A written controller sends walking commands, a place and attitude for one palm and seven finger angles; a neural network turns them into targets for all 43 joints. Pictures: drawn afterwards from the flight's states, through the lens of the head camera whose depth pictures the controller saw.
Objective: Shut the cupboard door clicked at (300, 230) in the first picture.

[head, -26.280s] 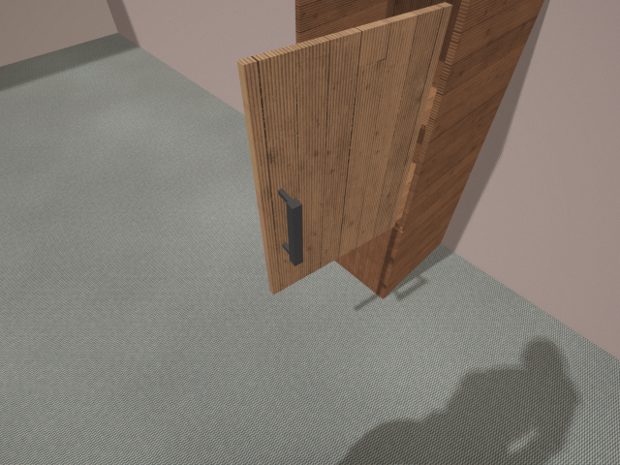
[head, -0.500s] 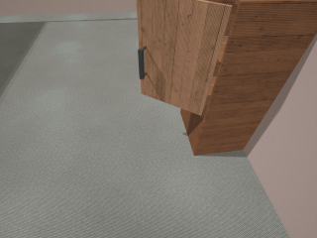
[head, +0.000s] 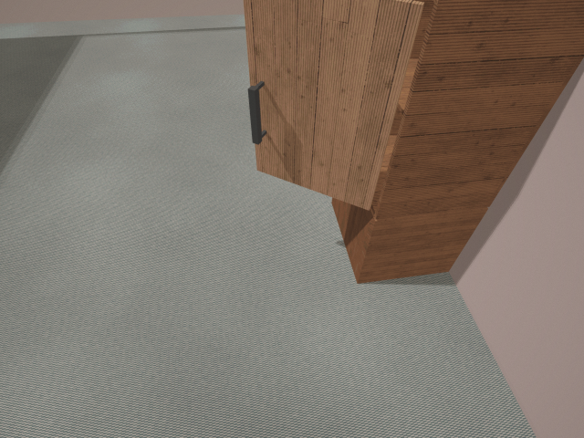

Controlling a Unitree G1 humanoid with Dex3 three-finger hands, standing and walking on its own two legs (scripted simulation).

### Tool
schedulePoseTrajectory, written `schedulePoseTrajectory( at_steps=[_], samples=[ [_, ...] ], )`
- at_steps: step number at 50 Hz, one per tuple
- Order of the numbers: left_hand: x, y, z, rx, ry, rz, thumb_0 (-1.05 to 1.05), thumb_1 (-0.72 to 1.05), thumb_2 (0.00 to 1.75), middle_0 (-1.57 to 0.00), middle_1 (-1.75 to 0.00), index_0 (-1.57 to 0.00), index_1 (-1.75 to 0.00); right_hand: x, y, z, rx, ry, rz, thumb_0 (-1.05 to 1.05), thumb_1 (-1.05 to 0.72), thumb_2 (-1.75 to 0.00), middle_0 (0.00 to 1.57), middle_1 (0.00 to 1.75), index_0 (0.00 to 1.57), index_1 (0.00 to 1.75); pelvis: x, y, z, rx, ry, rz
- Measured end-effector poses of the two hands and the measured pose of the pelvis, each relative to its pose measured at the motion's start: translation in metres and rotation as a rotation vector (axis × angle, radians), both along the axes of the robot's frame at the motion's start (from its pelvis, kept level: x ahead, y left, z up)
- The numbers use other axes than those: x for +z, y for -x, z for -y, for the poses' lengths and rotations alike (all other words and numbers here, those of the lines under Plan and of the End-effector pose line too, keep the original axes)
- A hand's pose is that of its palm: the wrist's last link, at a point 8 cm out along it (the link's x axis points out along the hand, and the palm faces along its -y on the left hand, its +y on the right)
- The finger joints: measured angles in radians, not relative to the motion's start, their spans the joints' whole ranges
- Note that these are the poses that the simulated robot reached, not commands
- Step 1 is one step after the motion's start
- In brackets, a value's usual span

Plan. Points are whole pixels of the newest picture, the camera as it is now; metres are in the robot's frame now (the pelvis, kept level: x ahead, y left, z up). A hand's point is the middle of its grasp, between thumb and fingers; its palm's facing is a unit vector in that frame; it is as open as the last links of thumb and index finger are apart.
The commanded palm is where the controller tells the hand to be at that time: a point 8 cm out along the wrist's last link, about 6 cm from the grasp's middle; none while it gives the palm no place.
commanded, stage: look to check the result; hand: left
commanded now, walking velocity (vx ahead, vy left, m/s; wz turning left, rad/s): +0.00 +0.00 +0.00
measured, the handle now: (258, 113) +0.97 +0.14 -0.10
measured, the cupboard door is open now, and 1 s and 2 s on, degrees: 54 54 54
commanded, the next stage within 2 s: walk to a spot facing it in 0.14 s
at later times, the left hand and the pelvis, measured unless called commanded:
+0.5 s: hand out of the picture +0.01 +0.17 -0.19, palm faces +0.13 -0.97 -0.20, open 7.4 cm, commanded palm none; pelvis +0.01 -0.01 -0.01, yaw +6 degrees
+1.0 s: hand out of the picture +0.07 +0.24 -0.15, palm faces +0.37 -0.89 -0.28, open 7.4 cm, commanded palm none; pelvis +0.02 -0.01 +0.00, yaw +23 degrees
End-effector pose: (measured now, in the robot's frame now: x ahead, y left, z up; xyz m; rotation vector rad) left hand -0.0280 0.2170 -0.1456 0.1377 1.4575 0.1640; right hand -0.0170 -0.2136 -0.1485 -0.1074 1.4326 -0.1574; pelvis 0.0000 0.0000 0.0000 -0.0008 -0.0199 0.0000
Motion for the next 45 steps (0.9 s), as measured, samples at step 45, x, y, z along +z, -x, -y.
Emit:
schedulePoseTrajectory(
  at_steps=[45],
  samples=[
    [0.015, -0.067, -0.074, 0.238, -0.124, 0.286, 0.0, 0.91, 0.9, -0.2, -0.3, -0.2, -0.3, 0.02, -0.143, 0.007, 0.374, 0.096, 0.111, 0.0, -0.9, -0.9, 0.2, 0.3, 0.2, 0.3, -0.001, -0.012, -0.008, 0.336, 0.048, -0.069]
  ],
)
